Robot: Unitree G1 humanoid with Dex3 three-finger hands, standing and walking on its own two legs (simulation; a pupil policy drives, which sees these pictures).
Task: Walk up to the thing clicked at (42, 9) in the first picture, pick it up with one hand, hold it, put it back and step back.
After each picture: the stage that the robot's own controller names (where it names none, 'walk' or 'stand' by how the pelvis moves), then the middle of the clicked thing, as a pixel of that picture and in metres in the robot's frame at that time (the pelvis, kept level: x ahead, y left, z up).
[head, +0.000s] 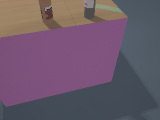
stand; (45, 2) +0.92 +0.24 +0.07
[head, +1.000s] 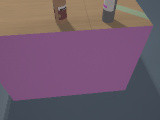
walk; (59, 0) +0.83 +0.19 +0.08
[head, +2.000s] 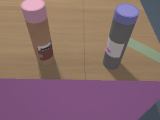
stand; (40, 36) +0.49 +0.20 +0.10
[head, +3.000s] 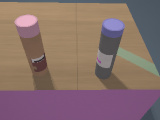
stand; (34, 49) +0.48 +0.21 +0.07
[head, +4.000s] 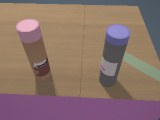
stand; (36, 53) +0.46 +0.20 +0.08
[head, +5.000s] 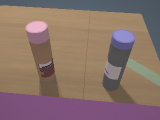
stand; (42, 54) +0.46 +0.19 +0.08
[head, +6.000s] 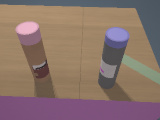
stand; (35, 55) +0.45 +0.20 +0.07
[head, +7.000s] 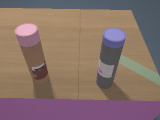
stand; (34, 57) +0.45 +0.21 +0.07
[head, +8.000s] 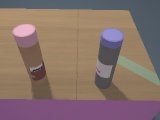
stand; (32, 57) +0.45 +0.21 +0.07
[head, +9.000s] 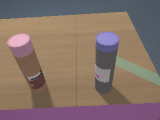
rise first; (30, 66) +0.42 +0.23 +0.07
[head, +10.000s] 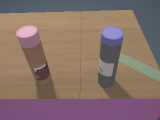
go down; (36, 58) +0.45 +0.23 +0.08
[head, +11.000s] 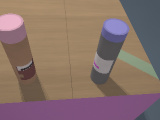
go down; (19, 54) +0.42 +0.21 +0.09
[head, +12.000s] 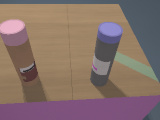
approach; (22, 57) +0.43 +0.22 +0.09
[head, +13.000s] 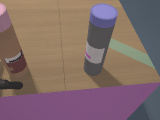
close; (7, 46) +0.44 +0.23 +0.12
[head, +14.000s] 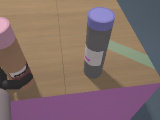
lift; (12, 60) +0.39 +0.21 +0.12
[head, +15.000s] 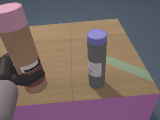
lift; (24, 54) +0.33 +0.17 +0.24
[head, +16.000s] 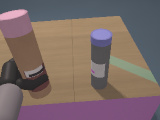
hold; (28, 59) +0.34 +0.17 +0.21
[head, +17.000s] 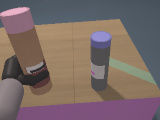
hold; (30, 55) +0.35 +0.17 +0.22
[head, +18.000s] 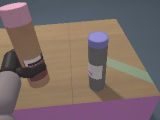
crouch; (28, 49) +0.37 +0.17 +0.22
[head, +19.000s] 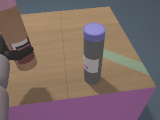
lower; (14, 33) +0.45 +0.20 +0.21
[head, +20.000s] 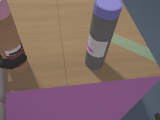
lower; (6, 38) +0.45 +0.22 +0.13
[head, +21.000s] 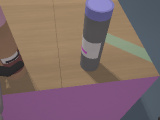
lower; (3, 46) +0.43 +0.23 +0.13
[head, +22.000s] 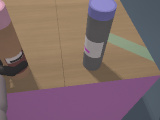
lower; (7, 46) +0.43 +0.22 +0.13
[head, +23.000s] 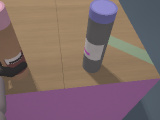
lower; (7, 46) +0.43 +0.22 +0.13
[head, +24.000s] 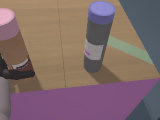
open; (14, 52) +0.42 +0.20 +0.12
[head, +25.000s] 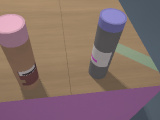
sink last; (21, 58) +0.39 +0.19 +0.12
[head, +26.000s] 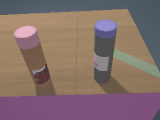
stand; (35, 60) +0.43 +0.21 +0.11
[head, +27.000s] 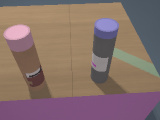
stand; (28, 62) +0.40 +0.20 +0.10
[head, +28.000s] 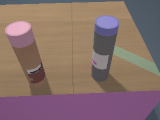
stand; (29, 58) +0.41 +0.20 +0.10
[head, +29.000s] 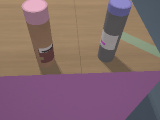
walk; (41, 38) +0.48 +0.16 +0.10
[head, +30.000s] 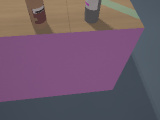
walk; (34, 0) +0.67 +0.22 +0.09
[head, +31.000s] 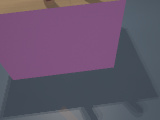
walk; out of the picture +1.01 +0.27 +0.08
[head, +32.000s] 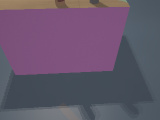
stand; out of the picture +1.11 +0.19 +0.08
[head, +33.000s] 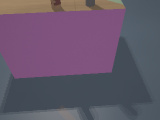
stand; out of the picture +1.10 +0.21 +0.07
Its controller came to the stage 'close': yes
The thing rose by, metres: 0.21
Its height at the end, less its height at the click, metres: +0.00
